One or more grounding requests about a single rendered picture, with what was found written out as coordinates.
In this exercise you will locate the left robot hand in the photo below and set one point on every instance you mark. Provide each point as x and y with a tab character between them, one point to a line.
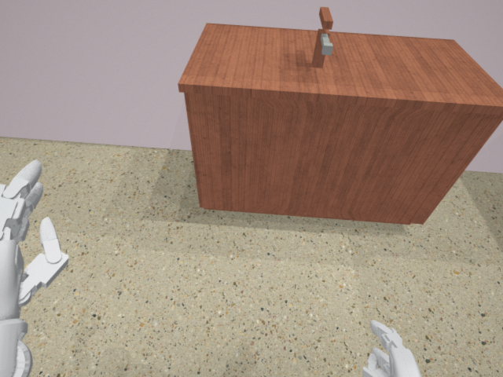
17	202

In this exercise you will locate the counter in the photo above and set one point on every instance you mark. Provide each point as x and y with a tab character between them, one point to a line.
380	130

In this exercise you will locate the robot left forearm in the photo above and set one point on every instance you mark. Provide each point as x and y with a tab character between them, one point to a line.
15	356

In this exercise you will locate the tap lever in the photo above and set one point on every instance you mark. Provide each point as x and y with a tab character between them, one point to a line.
326	45

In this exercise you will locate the right robot hand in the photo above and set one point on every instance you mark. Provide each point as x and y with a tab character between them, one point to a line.
399	363

